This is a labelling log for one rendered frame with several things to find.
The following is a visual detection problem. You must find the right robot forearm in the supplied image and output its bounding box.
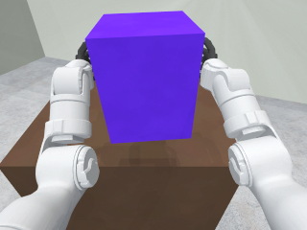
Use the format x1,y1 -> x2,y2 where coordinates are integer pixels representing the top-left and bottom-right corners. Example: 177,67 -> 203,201
200,58 -> 293,174

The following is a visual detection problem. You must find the pedestal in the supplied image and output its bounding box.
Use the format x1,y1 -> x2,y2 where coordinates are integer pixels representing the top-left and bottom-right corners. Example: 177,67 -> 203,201
0,73 -> 239,230

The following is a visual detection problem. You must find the right robot hand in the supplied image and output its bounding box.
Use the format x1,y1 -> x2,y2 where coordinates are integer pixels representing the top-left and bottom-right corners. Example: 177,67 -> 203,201
200,37 -> 218,78

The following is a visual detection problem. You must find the left robot hand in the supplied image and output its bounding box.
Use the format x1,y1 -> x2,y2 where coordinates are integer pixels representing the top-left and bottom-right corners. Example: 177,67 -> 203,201
75,42 -> 95,80

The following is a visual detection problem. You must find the left robot forearm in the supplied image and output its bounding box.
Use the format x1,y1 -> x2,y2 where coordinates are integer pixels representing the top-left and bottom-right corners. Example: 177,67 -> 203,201
35,59 -> 94,183

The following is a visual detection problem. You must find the robot right upper arm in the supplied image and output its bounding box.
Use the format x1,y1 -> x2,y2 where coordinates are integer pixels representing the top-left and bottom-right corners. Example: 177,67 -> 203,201
228,135 -> 307,230

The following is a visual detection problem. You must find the carton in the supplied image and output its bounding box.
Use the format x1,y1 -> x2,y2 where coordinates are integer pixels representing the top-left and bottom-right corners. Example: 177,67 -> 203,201
84,11 -> 205,144

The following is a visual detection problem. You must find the robot left upper arm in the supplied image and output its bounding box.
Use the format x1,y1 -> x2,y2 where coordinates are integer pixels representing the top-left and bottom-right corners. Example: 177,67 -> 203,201
0,145 -> 100,230

